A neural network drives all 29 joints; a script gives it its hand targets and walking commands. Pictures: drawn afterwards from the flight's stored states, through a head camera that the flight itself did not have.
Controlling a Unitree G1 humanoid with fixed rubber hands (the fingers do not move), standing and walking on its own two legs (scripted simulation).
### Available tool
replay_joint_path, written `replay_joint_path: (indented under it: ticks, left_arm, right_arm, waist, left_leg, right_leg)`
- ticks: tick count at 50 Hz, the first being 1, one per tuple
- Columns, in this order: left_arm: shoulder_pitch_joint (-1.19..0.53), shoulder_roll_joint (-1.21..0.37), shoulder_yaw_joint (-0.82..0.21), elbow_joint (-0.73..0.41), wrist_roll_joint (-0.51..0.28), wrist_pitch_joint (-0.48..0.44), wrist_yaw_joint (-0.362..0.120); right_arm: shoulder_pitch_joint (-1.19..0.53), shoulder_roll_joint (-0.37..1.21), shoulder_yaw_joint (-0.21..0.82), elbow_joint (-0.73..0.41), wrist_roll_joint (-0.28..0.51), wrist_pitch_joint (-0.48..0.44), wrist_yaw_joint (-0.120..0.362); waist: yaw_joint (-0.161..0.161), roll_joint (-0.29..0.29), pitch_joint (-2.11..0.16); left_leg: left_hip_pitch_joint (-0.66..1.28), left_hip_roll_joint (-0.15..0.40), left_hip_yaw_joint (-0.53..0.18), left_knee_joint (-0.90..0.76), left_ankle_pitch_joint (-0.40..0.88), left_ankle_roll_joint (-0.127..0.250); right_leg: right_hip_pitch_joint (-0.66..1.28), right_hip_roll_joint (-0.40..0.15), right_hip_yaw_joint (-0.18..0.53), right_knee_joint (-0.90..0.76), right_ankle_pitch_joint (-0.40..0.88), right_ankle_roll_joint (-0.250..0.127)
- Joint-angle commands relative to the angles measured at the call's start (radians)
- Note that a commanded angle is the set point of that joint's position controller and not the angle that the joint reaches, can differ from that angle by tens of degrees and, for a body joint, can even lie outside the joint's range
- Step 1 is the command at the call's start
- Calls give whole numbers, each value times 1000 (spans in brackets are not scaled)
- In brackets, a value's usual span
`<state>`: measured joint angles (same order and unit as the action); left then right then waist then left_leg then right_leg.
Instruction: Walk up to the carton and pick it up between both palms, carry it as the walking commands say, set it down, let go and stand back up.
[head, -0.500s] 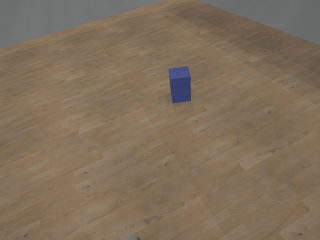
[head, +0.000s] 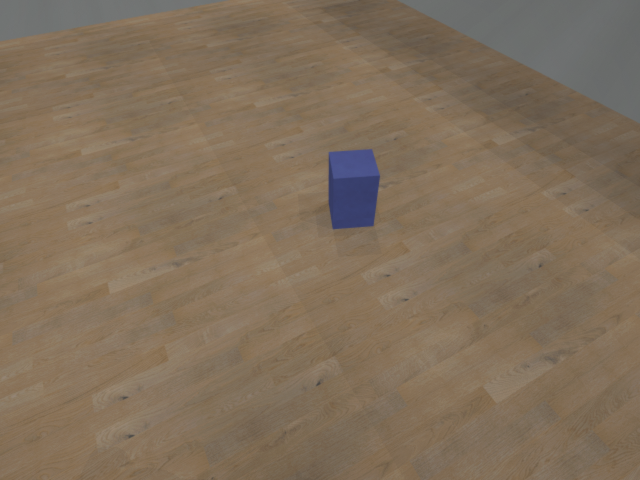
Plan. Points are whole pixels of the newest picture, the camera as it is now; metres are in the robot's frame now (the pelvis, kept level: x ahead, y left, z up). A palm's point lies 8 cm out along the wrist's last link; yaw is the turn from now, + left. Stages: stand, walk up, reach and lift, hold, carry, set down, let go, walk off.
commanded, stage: walk up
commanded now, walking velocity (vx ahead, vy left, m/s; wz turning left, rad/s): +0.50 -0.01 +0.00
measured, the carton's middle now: (351, 190) +1.32 -0.06 -0.62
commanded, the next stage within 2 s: none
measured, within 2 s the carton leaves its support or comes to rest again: neither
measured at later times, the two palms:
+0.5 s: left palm (199, 375) +0.29 +0.21 -0.08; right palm (534, 390) +0.30 -0.30 -0.14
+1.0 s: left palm (188, 308) +0.44 +0.28 -0.14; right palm (447, 243) +0.58 -0.21 -0.12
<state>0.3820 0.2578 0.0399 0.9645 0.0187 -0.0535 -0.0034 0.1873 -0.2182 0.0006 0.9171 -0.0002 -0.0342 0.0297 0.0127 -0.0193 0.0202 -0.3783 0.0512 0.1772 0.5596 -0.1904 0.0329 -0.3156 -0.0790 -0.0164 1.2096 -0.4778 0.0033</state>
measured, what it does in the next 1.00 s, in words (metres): walks ahead: right foot, then left foot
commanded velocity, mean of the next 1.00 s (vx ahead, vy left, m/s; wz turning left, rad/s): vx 0.51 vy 0.04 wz -0.02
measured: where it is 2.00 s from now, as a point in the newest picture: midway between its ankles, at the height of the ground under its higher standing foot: (342, 316)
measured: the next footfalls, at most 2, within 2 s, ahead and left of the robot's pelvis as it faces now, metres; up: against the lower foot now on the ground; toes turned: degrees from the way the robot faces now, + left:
right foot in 0.36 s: +0.35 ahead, -0.15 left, +0.00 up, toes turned -7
left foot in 0.94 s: +0.61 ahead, +0.14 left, +0.00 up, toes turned +9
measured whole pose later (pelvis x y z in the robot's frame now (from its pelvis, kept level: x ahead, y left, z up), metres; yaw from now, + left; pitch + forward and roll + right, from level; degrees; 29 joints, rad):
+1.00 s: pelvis +0.48 +0.03 +0.00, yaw +0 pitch +1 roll -2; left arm 0.42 0.25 0.03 1.00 0.02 -0.05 -0.02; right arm 0.15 -0.22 0.00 0.94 0.00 -0.05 0.04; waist 0.01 -0.01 0.02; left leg -0.46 0.08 0.13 0.59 -0.13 0.02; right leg -0.16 -0.09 -0.05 0.82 -0.45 0.04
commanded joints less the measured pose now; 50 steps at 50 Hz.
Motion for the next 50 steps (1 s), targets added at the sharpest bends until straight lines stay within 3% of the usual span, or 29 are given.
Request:
replay_joint_path:
  ticks: [1,2,5,7,10,13,15,16,17,18,19,20,22,23,25,27,28,31,37,39,42,43,44,45,46,47,48,49,50]
  left_arm:
    - [-54,14,18,-90,6,24,-30]
    - [-67,18,16,-86,7,31,-38]
    - [-154,37,3,-91,10,29,-55]
    - [-243,28,-6,-120,6,27,-68]
    - [-293,35,-11,-140,3,13,-74]
    - [-297,37,-13,-130,14,0,-62]
    - [-186,53,-7,-86,15,-15,-47]
    - [-33,89,21,-30,16,-24,-35]
    - [177,214,72,22,23,-26,-20]
    - [227,300,80,29,28,-25,-6]
    - [161,275,62,13,24,-26,-3]
    - [90,203,48,2,20,-28,0]
    - [-7,125,35,-13,6,-36,-10]
    - [-37,101,28,-25,6,-39,-13]
    - [8,106,30,-6,5,-46,-4]
    - [49,112,26,7,4,-41,-4]
    - [57,98,27,3,1,-46,-6]
    - [100,102,31,2,-6,-47,-4]
    - [152,131,40,10,4,-28,9]
    - [174,155,43,12,8,-22,10]
    - [94,143,39,5,2,-10,7]
    - [84,144,35,26,-8,-8,6]
    - [95,125,36,21,-14,-11,5]
    - [122,84,26,11,-21,-14,0]
    - [117,28,4,-20,-15,-18,-6]
    - [70,34,9,-47,-10,-13,-4]
    - [36,34,14,-21,-2,-2,-10]
    - [21,48,30,-11,-8,4,-11]
    - [51,43,24,8,-6,13,-13]
  right_arm:
    - [133,-118,-69,-8,-15,-64,-14]
    - [141,-123,-72,3,-18,-63,-9]
    - [147,-155,-94,-22,-10,-60,-14]
    - [200,-147,-93,-16,-14,-54,-11]
    - [239,-177,-112,-44,-15,-47,-12]
    - [271,-184,-110,-31,-23,-36,-13]
    - [236,-198,-109,-24,-27,-32,-13]
    - [209,-170,-94,-40,-33,-32,-14]
    - [202,-113,-65,-71,-38,-34,-6]
    - [174,-91,-51,-89,-25,-29,-6]
    - [131,-105,-56,-89,-32,-24,-6]
    - [121,-87,-60,-85,-33,-17,0]
    - [150,-87,-70,-45,-36,0,8]
    - [126,-89,-74,-44,-40,18,15]
    - [92,-86,-73,-28,-39,34,13]
    - [57,-78,-65,-30,-38,50,24]
    - [34,-74,-68,-37,-38,44,25]
    - [-40,-73,-68,-33,-33,47,34]
    - [-196,-47,-33,-80,-25,25,43]
    - [-222,-62,-27,-82,-23,11,38]
    - [-170,-67,-30,-88,-20,-13,34]
    - [-59,-88,-43,-48,-28,-24,23]
    - [84,-124,-64,9,-35,-36,14]
    - [241,-187,-89,59,-53,-49,-1]
    - [342,-310,-127,76,-61,-51,-15]
    - [385,-321,-122,86,-50,-40,-21]
    - [317,-304,-119,65,-50,-35,-26]
    - [314,-263,-118,55,-34,-36,-25]
    - [219,-206,-96,38,-26,-40,-26]
  waist:
    - [-8,88,89]
    - [-5,172,91]
    - [-4,168,104]
    - [-41,245,133]
    - [-57,195,86]
    - [-71,217,-24]
    - [-17,78,-118]
    - [50,-8,-185]
    - [136,-303,-265]
    - [125,-324,-240]
    - [86,-187,-170]
    - [56,-116,-95]
    - [20,-116,-16]
    - [10,-132,17]
    - [9,-80,68]
    - [17,-135,105]
    - [25,-143,109]
    - [52,-134,63]
    - [88,-119,91]
    - [98,-107,79]
    - [42,-247,-15]
    - [-1,-208,-70]
    - [-40,-59,-180]
    - [-94,93,-278]
    - [-133,430,-314]
    - [-110,348,-267]
    - [-72,199,-147]
    - [-64,75,-84]
    - [-38,141,-37]
  left_leg:
    - [71,297,-316,-418,-137,84]
    - [38,288,-277,-446,-200,83]
    - [75,239,-202,-468,-201,60]
    - [176,223,-167,-454,-165,61]
    - [208,227,-146,-423,-127,61]
    - [339,213,-96,-325,-42,62]
    - [329,184,-51,-83,149,44]
    - [178,149,-40,144,138,11]
    - [-110,18,-57,454,-176,-30]
    - [-309,-64,-151,615,-371,-21]
    - [-344,14,-225,696,-285,-7]
    - [-318,59,-221,697,-197,-2]
    - [-213,105,-203,633,-70,-23]
    - [-191,102,-176,606,-45,-35]
    - [-197,104,-156,563,11,-49]
    - [-227,82,-143,533,67,-64]
    - [-255,97,-143,521,92,-69]
    - [-315,84,-123,456,151,-83]
    - [-307,65,-75,147,94,-82]
    - [-284,60,-70,63,46,-82]
    - [-56,29,-30,-37,4,-65]
    - [73,7,-5,-96,40,-68]
    - [247,10,-3,-100,53,-50]
    - [488,123,-156,-118,-13,-14]
    - [662,367,-547,-240,-73,29]
    - [649,435,-720,-342,-131,58]
    - [541,456,-699,-337,-99,37]
    - [475,413,-615,-300,101,-29]
    - [358,340,-473,-293,146,-29]
  right_leg:
    - [-224,-65,-1,-34,223,2]
    - [-203,-79,-8,-105,250,22]
    - [-207,-63,-55,-302,345,41]
    - [-269,-60,-57,-429,379,49]
    - [-191,-31,-99,-586,355,38]
    - [-137,-13,-131,-644,281,18]
    - [20,33,-171,-748,285,-14]
    - [227,-32,-60,-787,264,-62]
    - [465,-277,340,-881,88,-104]
    - [564,-429,673,-991,112,-112]
    - [496,-430,596,-974,163,-138]
    - [388,-377,455,-970,221,-114]
    - [197,-290,260,-1018,217,-60]
    - [126,-249,167,-1045,203,-66]
    - [108,-246,174,-1093,102,-79]
    - [108,-196,126,-1078,177,-38]
    - [144,-217,128,-1097,165,-72]
    - [224,-209,89,-1087,259,-80]
    - [352,-220,54,-1068,242,-112]
    - [405,-242,50,-1027,349,-126]
    - [328,-178,-60,-951,366,-109]
    - [306,-144,-76,-845,390,-98]
    - [277,-112,-105,-686,395,-79]
    - [94,-66,-113,-423,306,-46]
    - [-204,63,-75,-140,-75,-17]
    - [-288,49,41,-41,-96,-33]
    - [-339,15,71,19,-39,-32]
    - [-334,-13,77,31,64,-26]
    - [-275,-56,89,2,136,-12]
